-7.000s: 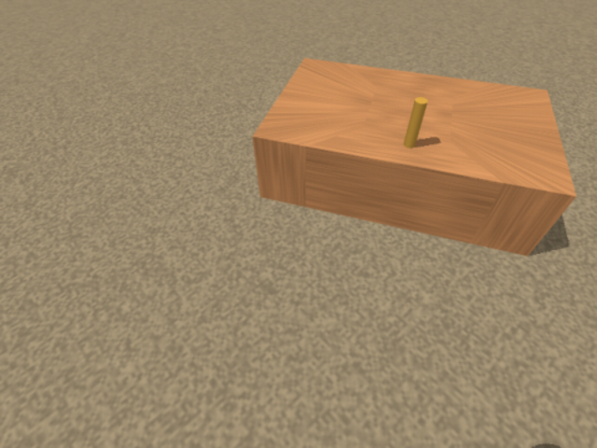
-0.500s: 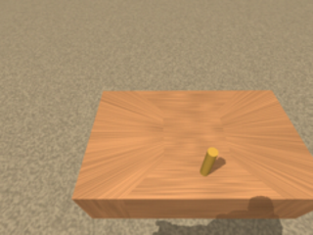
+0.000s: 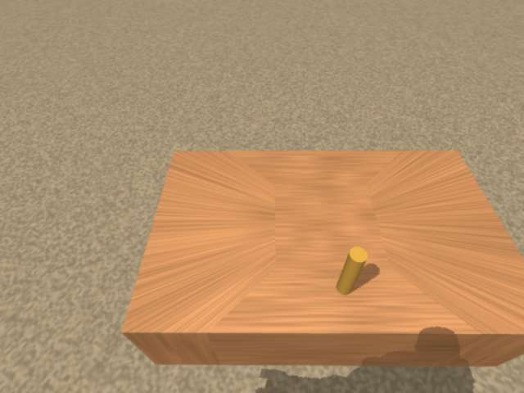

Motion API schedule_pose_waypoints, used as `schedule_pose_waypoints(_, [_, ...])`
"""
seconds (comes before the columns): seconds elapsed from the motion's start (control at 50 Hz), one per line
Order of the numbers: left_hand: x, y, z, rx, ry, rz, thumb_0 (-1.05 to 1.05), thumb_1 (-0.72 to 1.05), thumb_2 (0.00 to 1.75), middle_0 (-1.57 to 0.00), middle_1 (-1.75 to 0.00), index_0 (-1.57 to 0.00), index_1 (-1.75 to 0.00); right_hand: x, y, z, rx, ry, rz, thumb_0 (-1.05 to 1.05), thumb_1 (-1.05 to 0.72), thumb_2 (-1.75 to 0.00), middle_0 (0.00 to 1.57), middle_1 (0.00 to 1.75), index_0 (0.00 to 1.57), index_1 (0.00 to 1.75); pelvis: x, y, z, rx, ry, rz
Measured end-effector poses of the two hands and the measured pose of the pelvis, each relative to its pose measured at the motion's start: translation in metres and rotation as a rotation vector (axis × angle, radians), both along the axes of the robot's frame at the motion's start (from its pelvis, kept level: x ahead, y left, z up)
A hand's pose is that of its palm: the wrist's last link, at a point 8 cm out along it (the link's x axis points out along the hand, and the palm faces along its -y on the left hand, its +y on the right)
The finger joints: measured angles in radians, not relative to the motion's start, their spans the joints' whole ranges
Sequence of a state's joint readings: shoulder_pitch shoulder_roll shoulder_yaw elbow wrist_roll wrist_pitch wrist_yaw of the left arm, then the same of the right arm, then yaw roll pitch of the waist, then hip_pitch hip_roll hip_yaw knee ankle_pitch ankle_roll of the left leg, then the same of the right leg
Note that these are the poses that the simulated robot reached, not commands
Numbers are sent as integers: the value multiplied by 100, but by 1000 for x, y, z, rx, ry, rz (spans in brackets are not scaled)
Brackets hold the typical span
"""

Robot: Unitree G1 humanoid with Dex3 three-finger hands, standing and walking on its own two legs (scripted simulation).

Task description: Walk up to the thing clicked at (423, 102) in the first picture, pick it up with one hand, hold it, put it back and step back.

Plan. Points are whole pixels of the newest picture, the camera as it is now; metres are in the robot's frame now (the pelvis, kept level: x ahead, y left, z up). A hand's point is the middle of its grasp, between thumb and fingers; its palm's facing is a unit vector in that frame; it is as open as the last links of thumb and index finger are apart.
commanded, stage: stand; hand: right
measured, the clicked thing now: (350, 272) +0.47 -0.21 -0.33
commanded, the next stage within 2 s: go down in 0.10 s
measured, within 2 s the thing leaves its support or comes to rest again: neither
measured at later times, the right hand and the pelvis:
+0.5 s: hand out of the picture +0.15 -0.26 -0.16, palm faces +0.03 +0.94 -0.33, open 12.4 cm; pelvis -0.01 +0.00 -0.01, yaw +1 degrees
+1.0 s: hand out of the picture +0.15 -0.27 -0.16, palm faces +0.06 +0.94 -0.33, open 17.4 cm; pelvis +0.00 -0.01 -0.03, yaw +0 degrees
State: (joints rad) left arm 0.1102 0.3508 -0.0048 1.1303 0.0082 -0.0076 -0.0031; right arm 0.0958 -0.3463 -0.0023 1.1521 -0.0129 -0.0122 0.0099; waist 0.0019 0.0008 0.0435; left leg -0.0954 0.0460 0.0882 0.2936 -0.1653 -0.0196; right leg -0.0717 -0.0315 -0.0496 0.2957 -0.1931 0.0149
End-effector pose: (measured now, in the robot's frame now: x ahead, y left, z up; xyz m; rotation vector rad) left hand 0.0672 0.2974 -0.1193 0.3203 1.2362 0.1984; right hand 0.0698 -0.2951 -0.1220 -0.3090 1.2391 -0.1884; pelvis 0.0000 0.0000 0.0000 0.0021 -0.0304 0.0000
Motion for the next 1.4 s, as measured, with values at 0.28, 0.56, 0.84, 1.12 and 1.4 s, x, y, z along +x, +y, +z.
schedule_pose_waypoints(0.28, [7,-7,1,-6,-77,8,1,91,91,-21,-30,-21,-31,17,3,2,6,-84,-35,1,-87,-85,17,26,17,26,-4,0,-3,0,24,-6])
schedule_pose_waypoints(0.56, [-2,-40,-1,-64,-188,49,1,91,89,-20,-30,-21,-30,73,-9,4,-2,-131,-9,1,-16,-24,9,6,8,7,-13,0,-13,12,112,11])
schedule_pose_waypoints(0.84, [35,-46,-2,-23,-306,-19,1,91,89,-21,-30,-21,-31,62,-15,-3,5,-129,-38,0,42,-7,5,5,5,6,-7,-7,-26,21,150,1])
schedule_pose_waypoints(1.12, [65,-52,-2,-5,-407,-32,1,92,89,-20,-30,-21,-30,70,-18,0,6,-145,-31,0,56,-5,4,6,4,6,3,-9,-37,36,176,-13])
schedule_pose_waypoints(1.4, [68,-58,-10,5,-455,-36,1,92,89,-20,-30,-21,-30,63,-20,1,1,-161,-33,0,57,-5,3,6,4,6,1,-9,-50,48,207,-21])
